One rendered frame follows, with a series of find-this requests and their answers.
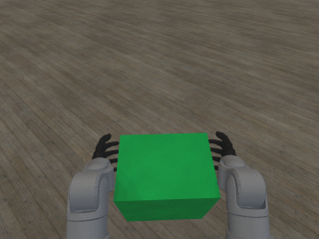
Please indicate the robot right hand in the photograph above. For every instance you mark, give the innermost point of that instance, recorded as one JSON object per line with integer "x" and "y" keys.
{"x": 225, "y": 144}

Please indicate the carton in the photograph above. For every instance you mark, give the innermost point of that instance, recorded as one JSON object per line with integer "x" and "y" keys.
{"x": 165, "y": 176}

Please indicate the right robot forearm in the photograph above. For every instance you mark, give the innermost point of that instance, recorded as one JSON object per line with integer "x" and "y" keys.
{"x": 246, "y": 199}

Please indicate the left robot forearm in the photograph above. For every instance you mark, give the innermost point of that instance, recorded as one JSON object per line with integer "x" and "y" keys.
{"x": 88, "y": 201}

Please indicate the robot left hand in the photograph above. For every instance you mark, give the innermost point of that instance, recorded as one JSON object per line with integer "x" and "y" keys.
{"x": 102, "y": 146}

